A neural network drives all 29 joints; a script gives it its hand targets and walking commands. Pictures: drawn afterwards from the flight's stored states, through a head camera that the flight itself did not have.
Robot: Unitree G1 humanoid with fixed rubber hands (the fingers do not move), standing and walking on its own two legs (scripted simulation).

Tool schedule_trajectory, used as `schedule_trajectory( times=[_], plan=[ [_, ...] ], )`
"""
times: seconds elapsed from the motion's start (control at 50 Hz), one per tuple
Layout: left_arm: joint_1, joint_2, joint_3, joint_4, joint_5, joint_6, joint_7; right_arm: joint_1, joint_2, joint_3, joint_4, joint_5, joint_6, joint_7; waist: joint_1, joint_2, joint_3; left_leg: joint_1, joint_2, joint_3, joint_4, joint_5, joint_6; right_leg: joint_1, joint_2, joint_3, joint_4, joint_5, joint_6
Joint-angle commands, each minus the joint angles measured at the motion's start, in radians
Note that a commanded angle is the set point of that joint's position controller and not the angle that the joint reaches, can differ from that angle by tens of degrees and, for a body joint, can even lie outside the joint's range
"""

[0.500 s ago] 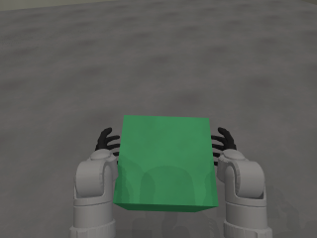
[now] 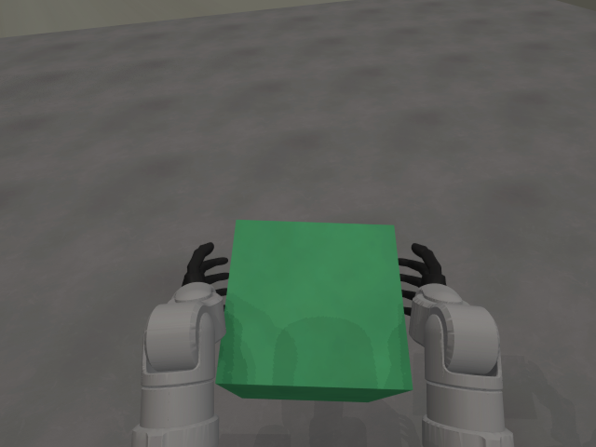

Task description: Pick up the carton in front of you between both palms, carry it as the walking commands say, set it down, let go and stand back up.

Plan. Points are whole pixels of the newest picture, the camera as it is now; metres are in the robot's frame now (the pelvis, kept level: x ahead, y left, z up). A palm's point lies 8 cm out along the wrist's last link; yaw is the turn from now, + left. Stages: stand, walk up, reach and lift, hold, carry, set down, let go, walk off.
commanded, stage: carry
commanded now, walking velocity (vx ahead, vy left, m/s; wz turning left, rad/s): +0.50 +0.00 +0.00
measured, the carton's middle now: (309, 321) +0.33 +0.01 +0.00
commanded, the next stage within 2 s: none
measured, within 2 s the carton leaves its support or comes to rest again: neither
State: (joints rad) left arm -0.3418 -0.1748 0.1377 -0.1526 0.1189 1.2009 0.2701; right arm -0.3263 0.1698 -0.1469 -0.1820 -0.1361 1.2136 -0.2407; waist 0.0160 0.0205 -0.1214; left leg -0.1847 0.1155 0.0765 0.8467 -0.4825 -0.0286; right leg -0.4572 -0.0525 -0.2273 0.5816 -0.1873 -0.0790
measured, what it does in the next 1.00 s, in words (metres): walks ahead: left foot, then right foot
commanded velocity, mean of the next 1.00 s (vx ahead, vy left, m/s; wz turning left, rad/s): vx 0.50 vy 0.00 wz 0.00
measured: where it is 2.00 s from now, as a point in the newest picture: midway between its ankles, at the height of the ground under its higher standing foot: (318, 254)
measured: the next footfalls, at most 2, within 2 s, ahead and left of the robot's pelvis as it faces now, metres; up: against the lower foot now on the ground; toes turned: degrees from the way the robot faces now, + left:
left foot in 0.40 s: +0.44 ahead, +0.10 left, +0.00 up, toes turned +9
right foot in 0.88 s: +0.76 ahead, -0.12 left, +0.00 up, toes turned -11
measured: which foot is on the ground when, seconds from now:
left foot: up 0.00-0.38, down 0.40-0.90, up 0.92-1.00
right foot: down 0.00-0.42, up 0.44-0.86, down 0.88-1.00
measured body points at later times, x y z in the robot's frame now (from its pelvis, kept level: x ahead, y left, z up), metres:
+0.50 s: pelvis +0.33 +0.02 +0.01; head +0.34 +0.03 +0.46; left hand +0.64 +0.15 +0.06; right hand +0.62 -0.14 +0.07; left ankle +0.40 +0.09 -0.72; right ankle +0.15 -0.08 -0.63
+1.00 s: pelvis +0.67 -0.04 +0.01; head +0.68 -0.05 +0.46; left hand +0.97 +0.11 +0.09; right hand +0.98 -0.18 +0.08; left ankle +0.51 +0.08 -0.63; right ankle +0.72 -0.11 -0.72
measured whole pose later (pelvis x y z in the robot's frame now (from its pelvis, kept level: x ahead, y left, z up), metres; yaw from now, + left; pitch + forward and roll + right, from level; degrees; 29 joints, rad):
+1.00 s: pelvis +0.67 -0.04 +0.01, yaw +1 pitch +5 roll +0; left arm -0.35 -0.18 0.15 -0.12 0.14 1.22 0.25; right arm -0.33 0.17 -0.15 -0.17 -0.13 1.24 -0.26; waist 0.02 0.01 -0.08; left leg -0.34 0.06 0.05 1.13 -0.40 0.01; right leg -0.39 -0.02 -0.23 0.48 -0.18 -0.09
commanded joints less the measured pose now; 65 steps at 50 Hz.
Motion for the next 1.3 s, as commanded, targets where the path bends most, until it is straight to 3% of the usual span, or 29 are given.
schedule_trajectory(
  times=[0.0,0.14,0.2,0.26,0.32,0.34,0.36,0.38,0.4,0.42,0.46,0.5,0.54,0.6,0.62,0.68,0.76,0.8,0.82,0.84,0.86,0.88,0.92,0.96,1.04,1.06,1.1,1.18,1.28],
  plan=[
    [-0.457,-1.040,-0.621,0.024,-0.435,0.026,-0.458,-0.520,1.032,0.702,-0.021,0.464,0.017,0.414,0.006,-0.104,-0.290,-0.484,0.016,-0.069,0.237,0.112,0.039,0.607,-0.310,0.420,-0.319,0.250,-0.070],
    [-0.570,-0.989,-0.624,-0.157,-0.489,0.024,-0.440,-0.515,1.041,0.700,-0.096,0.465,0.007,0.359,0.020,-0.171,-0.267,-0.477,-0.027,0.042,-0.103,0.306,0.029,0.636,-0.217,0.214,-0.349,0.338,-0.055],
    [-0.464,-0.957,-0.625,-0.094,-0.459,0.038,-0.435,-0.439,1.018,0.666,-0.044,0.425,0.023,0.345,0.020,-0.165,-0.221,-0.453,-0.062,0.111,-0.259,0.379,0.025,0.675,-0.191,0.137,-0.334,0.539,-0.044],
    [-0.389,-0.968,-0.582,0.025,-0.414,0.053,-0.449,-0.432,0.999,0.678,0.012,0.423,0.034,0.365,0.015,-0.206,-0.171,-0.344,-0.076,0.153,-0.352,0.459,0.048,0.602,-0.170,0.079,-0.320,0.544,-0.013],
    [-0.408,-1.000,-0.601,0.053,-0.406,0.044,-0.457,-0.442,1.005,0.681,0.037,0.429,0.022,0.400,-0.012,-0.132,-0.203,-0.034,-0.142,0.201,-0.410,0.400,0.083,0.497,-0.139,0.029,-0.086,0.699,0.024],
    [-0.454,-1.000,-0.608,0.014,-0.399,0.036,-0.459,-0.451,1.036,0.690,0.042,0.431,0.017,0.414,-0.034,-0.121,-0.262,0.172,-0.062,0.123,-0.419,0.397,0.115,0.353,-0.103,0.001,0.074,0.519,0.056],
    [-0.491,-1.006,-0.627,-0.004,-0.410,0.036,-0.461,-0.429,1.008,0.667,0.085,0.419,0.010,0.424,-0.051,0.147,-0.350,0.403,0.187,-0.296,-0.476,0.282,0.201,0.096,-0.013,0.004,0.402,0.185,0.098],
    [-0.493,-1.034,-0.644,0.005,-0.429,0.034,-0.468,-0.430,1.038,0.658,0.097,0.435,0.004,0.428,-0.036,0.277,-0.348,0.520,0.279,-0.572,-0.575,0.389,0.287,-0.146,0.091,0.104,0.583,-0.251,0.097],
    [-0.519,-1.039,-0.656,0.015,-0.438,0.025,-0.471,-0.458,1.071,0.654,0.082,0.446,-0.008,0.432,-0.034,0.209,-0.366,0.485,0.306,-0.537,-0.594,0.436,0.287,-0.184,0.030,0.215,0.704,-0.276,0.076],
    [-0.567,-1.077,-0.662,-0.023,-0.453,0.013,-0.472,-0.459,1.104,0.660,0.077,0.451,-0.019,0.433,-0.041,0.107,-0.319,0.425,0.298,-0.471,-0.590,0.489,0.273,-0.223,-0.002,0.240,0.696,-0.273,0.058],
    [-0.550,-1.092,-0.689,-0.025,-0.442,-0.003,-0.462,-0.490,1.124,0.678,0.012,0.462,-0.033,0.435,-0.028,0.046,-0.289,0.294,0.251,-0.278,-0.614,0.493,0.195,-0.163,-0.067,0.240,0.558,-0.165,0.061],
    [-0.517,-1.098,-0.705,-0.063,-0.449,-0.032,-0.445,-0.515,1.138,0.683,-0.034,0.491,-0.043,0.434,-0.028,0.067,-0.303,0.305,0.211,-0.176,-0.618,0.570,0.148,-0.145,-0.057,0.193,0.448,-0.092,0.053],
    [-0.463,-1.105,-0.692,-0.076,-0.432,-0.040,-0.427,-0.494,1.105,0.676,-0.074,0.505,-0.048,0.436,-0.031,0.127,-0.321,0.342,0.188,-0.118,-0.626,0.557,0.167,-0.160,-0.038,0.156,0.312,-0.087,0.076],
    [-0.420,-1.074,-0.677,-0.089,-0.415,-0.043,-0.404,-0.415,1.073,0.670,-0.041,0.499,-0.040,0.430,-0.032,0.099,-0.265,0.343,0.165,-0.050,-0.622,0.679,0.157,-0.150,-0.035,0.128,0.170,-0.007,0.080],
    [-0.404,-1.090,-0.688,-0.081,-0.421,-0.043,-0.399,-0.438,1.048,0.669,-0.095,0.495,-0.038,0.432,-0.029,0.134,-0.273,0.353,0.117,-0.005,-0.617,0.662,0.146,-0.134,-0.005,0.098,0.109,0.016,0.083],
    [-0.421,-1.050,-0.705,-0.098,-0.412,-0.028,-0.390,-0.370,1.011,0.640,-0.038,0.458,-0.014,0.438,-0.033,0.174,-0.208,0.369,0.096,0.048,-0.624,0.730,0.133,-0.118,0.012,0.043,0.009,0.127,0.083],
    [-0.494,-1.004,-0.699,-0.126,-0.448,0.004,-0.411,-0.405,0.975,0.629,-0.002,0.435,0.018,0.428,-0.038,0.157,-0.119,0.319,0.112,0.069,-0.580,0.747,0.119,-0.051,0.013,0.006,-0.074,0.186,0.060],
    [-0.451,-0.980,-0.657,-0.066,-0.443,0.025,-0.414,-0.458,0.962,0.665,-0.034,0.453,0.028,0.415,-0.011,0.076,-0.162,0.240,0.078,0.120,-0.379,0.927,0.083,0.182,0.072,-0.039,-0.136,0.073,0.043],
    [-0.449,-0.965,-0.633,-0.066,-0.432,0.032,-0.422,-0.449,0.958,0.677,-0.024,0.438,0.036,0.412,-0.002,0.058,-0.222,0.115,0.052,0.145,-0.220,0.850,0.055,0.374,0.044,0.009,-0.126,0.030,0.024],
    [-0.487,-0.948,-0.634,-0.063,-0.442,0.037,-0.427,-0.462,0.965,0.669,-0.009,0.447,0.044,0.414,0.014,-0.168,-0.314,-0.136,-0.040,0.150,0.105,0.528,0.020,0.592,-0.185,0.384,-0.200,-0.080,-0.060],
    [-0.423,-0.957,-0.609,0.001,-0.424,0.044,-0.434,-0.508,0.962,0.695,-0.049,0.451,0.046,0.411,0.016,-0.403,-0.351,-0.420,-0.153,0.061,0.334,0.039,0.023,0.748,-0.348,0.739,-0.320,-0.004,-0.174],
    [-0.453,-0.987,-0.611,0.006,-0.434,0.049,-0.436,-0.526,0.959,0.678,-0.029,0.461,0.047,0.419,0.017,-0.278,-0.335,-0.481,-0.106,-0.049,0.458,0.022,0.044,0.750,-0.345,0.710,-0.329,0.173,-0.183],
    [-0.430,-1.031,-0.620,0.038,-0.409,0.042,-0.444,-0.539,0.993,0.686,-0.029,0.458,0.033,0.419,0.002,-0.073,-0.304,-0.521,-0.019,-0.091,0.403,0.100,0.045,0.687,-0.291,0.491,-0.276,0.428,-0.106],
    [-0.520,-1.083,-0.651,-0.036,-0.465,0.018,-0.453,-0.525,1.063,0.696,-0.039,0.449,0.015,0.408,-0.005,-0.070,-0.328,-0.439,0.013,-0.091,0.228,0.165,0.054,0.622,-0.271,0.341,-0.308,0.374,-0.065],
    [-0.545,-1.030,-0.619,-0.131,-0.469,0.013,-0.445,-0.558,1.060,0.707,-0.122,0.476,-0.002,0.376,0.006,-0.120,-0.278,-0.465,-0.003,-0.010,0.050,0.250,0.040,0.583,-0.237,0.268,-0.370,0.258,-0.084],
    [-0.581,-0.993,-0.621,-0.209,-0.479,0.011,-0.438,-0.482,1.064,0.716,-0.070,0.466,0.007,0.368,0.013,-0.113,-0.281,-0.456,-0.020,0.006,-0.019,0.258,0.037,0.624,-0.225,0.264,-0.371,0.290,-0.085],
    [-0.495,-0.974,-0.609,-0.169,-0.465,0.034,-0.433,-0.464,1.033,0.702,-0.120,0.460,0.011,0.355,0.015,-0.172,-0.258,-0.457,-0.020,0.035,-0.124,0.322,0.034,0.606,-0.211,0.182,-0.372,0.316,-0.069],
    [-0.418,-0.964,-0.609,-0.041,-0.436,0.050,-0.443,-0.400,1.018,0.684,-0.027,0.413,0.034,0.363,0.014,-0.168,-0.172,-0.396,-0.051,0.130,-0.305,0.459,0.030,0.609,-0.167,0.094,-0.353,0.515,-0.042],
    [-0.440,-1.009,-0.605,-0.014,-0.412,0.038,-0.467,-0.482,1.035,0.697,0.009,0.448,0.023,0.406,-0.004,-0.172,-0.180,-0.129,-0.128,0.190,-0.411,0.445,0.081,0.556,-0.147,0.045,-0.143,0.718,0.009]
  ],
)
